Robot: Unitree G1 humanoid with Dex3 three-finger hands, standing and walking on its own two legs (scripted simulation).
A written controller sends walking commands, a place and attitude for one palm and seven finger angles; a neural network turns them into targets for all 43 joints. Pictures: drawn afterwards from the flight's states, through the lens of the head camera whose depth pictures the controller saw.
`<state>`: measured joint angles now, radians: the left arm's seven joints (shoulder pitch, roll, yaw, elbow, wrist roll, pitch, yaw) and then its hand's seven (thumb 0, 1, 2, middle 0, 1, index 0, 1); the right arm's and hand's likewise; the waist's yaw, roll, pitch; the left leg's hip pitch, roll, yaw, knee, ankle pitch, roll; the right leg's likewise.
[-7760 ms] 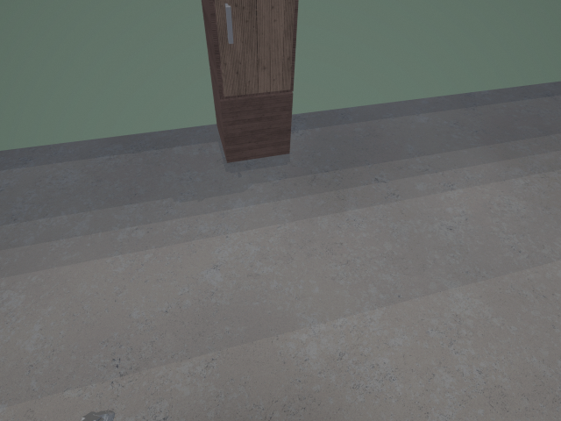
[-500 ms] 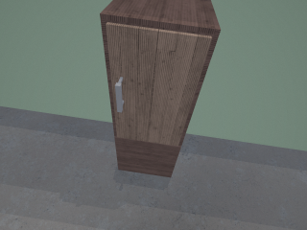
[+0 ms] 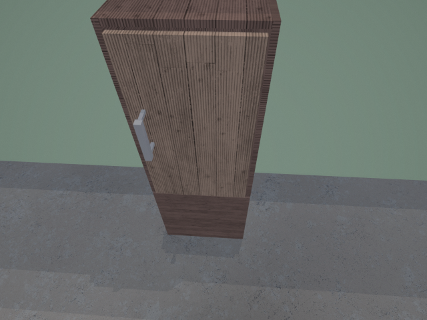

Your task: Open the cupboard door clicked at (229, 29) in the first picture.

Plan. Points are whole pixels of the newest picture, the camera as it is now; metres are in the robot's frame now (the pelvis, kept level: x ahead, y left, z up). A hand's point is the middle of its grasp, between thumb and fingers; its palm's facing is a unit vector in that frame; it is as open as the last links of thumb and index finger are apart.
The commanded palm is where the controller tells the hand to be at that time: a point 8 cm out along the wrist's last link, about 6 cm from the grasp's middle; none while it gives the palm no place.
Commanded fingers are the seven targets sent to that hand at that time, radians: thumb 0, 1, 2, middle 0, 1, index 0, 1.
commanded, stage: come to a stop and stand still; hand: left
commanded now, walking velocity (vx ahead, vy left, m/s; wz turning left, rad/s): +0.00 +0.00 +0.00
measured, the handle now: (145, 136) +0.56 +0.21 -0.02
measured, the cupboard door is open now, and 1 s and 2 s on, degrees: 0 0 0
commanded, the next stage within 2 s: look again from close up in 1.10 s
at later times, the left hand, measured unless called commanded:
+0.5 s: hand out of the picture -0.04 +0.15 -0.18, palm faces +0.05 -0.99 -0.16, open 7.3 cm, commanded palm none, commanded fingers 0.00 0.90 0.90 -0.20 -0.30 -0.20 -0.30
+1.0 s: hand out of the picture -0.04 +0.18 -0.18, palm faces +0.03 -0.98 -0.18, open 7.3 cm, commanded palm none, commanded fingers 0.00 0.90 0.90 -0.20 -0.30 -0.20 -0.30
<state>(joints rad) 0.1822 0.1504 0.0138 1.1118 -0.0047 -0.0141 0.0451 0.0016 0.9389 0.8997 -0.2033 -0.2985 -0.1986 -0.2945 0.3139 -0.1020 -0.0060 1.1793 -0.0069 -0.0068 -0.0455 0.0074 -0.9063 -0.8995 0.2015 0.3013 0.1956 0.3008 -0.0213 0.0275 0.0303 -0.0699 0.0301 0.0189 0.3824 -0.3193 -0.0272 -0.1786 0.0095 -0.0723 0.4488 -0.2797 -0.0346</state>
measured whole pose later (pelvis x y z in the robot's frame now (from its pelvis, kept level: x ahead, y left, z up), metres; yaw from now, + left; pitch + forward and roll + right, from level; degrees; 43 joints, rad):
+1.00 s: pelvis -0.03 +0.01 +0.00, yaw -1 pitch -1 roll +0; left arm 0.28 0.14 0.00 1.15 0.00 0.00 0.04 0.01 0.92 0.90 -0.20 -0.30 -0.20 -0.29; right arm 0.32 -0.10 0.00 1.17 0.00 -0.01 -0.04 0.01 -0.91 -0.90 0.20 0.30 0.19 0.30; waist 0.00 0.00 0.04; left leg -0.08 0.02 0.03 0.38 -0.28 -0.01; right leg -0.17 0.01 -0.06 0.40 -0.21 -0.02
